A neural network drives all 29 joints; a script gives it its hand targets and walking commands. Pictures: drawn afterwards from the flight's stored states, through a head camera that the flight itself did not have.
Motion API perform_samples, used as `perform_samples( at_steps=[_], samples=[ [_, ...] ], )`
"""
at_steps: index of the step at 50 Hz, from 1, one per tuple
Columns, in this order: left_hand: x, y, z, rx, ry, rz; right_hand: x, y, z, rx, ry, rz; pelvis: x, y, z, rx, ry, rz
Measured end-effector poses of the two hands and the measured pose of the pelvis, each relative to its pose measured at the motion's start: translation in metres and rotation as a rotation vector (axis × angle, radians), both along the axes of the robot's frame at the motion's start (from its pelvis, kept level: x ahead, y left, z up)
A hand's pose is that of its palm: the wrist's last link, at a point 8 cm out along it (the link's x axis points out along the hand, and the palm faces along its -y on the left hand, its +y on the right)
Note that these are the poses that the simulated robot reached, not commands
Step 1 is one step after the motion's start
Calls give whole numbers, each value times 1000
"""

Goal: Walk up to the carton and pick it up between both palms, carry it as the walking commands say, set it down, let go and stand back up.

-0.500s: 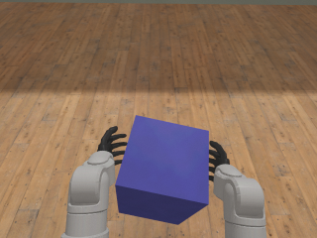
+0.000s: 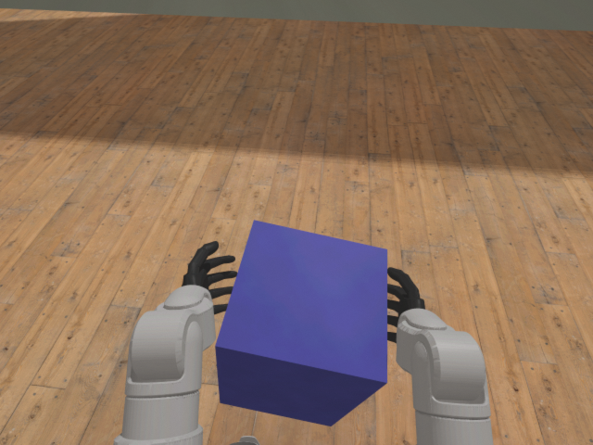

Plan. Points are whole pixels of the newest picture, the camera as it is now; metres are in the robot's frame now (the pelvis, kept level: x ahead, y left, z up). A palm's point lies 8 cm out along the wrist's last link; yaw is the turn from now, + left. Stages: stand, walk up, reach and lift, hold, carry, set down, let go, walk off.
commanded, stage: carry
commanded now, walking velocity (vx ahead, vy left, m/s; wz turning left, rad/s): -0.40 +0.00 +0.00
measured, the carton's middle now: (296, 333) +0.29 +0.02 +0.01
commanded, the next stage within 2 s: none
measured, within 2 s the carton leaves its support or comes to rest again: neither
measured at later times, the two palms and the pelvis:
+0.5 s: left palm out of the picture +0.04 +0.22 +0.09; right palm out of the picture +0.04 -0.04 +0.08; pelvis -0.23 +0.07 +0.01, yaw +1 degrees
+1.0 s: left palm out of the picture -0.07 +0.21 +0.09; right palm out of the picture -0.09 -0.05 +0.08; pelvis -0.35 +0.09 +0.00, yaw -1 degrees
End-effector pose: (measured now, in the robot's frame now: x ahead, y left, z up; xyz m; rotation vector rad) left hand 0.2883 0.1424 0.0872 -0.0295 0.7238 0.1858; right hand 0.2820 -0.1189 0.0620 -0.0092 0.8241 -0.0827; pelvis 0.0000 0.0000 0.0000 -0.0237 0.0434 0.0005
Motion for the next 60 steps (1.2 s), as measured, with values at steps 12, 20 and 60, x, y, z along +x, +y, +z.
perform_samples(
  at_steps=[12, 20, 60],
  samples=[
    [-107, -6, 3, -21, -23, -148, -142, -4, 13, -15, -24, -157, -126, 34, -1, 42, -4, 5],
    [-209, 55, -12, -66, 52, -51, -218, 55, 12, -90, 52, -26, -199, 60, 9, -10, -23, 2],
    [-393, 92, -14, -9, 30, -31, -393, 92, -1, -39, 30, -12, -384, 96, 3, 14, -38, 14]
  ],
)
